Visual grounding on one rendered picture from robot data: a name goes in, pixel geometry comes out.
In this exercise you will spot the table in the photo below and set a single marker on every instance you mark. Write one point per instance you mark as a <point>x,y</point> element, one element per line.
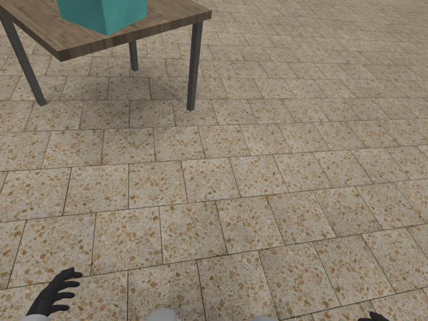
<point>42,21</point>

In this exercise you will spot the left robot hand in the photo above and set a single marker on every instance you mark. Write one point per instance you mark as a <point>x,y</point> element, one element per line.
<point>43,304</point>

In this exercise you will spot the carton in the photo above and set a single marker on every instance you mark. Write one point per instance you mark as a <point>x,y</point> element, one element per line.
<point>103,16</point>

